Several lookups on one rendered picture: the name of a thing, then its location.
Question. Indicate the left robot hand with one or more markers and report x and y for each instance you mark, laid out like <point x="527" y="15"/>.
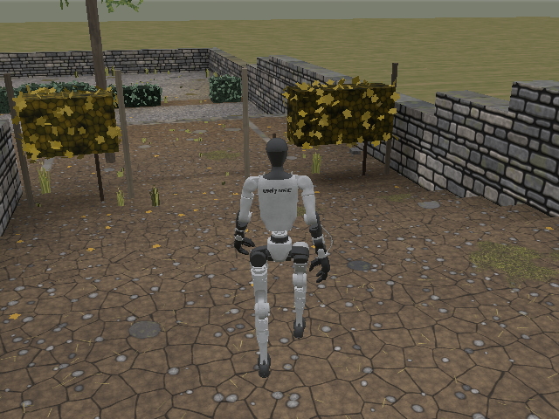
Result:
<point x="247" y="242"/>

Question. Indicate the left robot foot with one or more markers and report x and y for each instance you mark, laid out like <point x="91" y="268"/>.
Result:
<point x="264" y="369"/>

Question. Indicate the right robot upper arm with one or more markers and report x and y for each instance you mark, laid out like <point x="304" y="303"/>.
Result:
<point x="305" y="184"/>

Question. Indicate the robot left forearm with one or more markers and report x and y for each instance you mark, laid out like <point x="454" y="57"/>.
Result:
<point x="240" y="229"/>

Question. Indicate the right robot hand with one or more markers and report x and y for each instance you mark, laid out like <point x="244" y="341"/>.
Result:
<point x="323" y="273"/>

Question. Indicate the right robot foot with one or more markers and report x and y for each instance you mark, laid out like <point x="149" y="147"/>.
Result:
<point x="298" y="331"/>

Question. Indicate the robot right forearm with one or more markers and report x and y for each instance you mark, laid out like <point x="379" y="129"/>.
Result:
<point x="318" y="239"/>

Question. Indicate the robot foot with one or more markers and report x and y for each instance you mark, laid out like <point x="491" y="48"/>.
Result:
<point x="264" y="369"/>
<point x="298" y="331"/>

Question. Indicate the left robot upper arm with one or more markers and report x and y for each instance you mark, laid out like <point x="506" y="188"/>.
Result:
<point x="250" y="185"/>

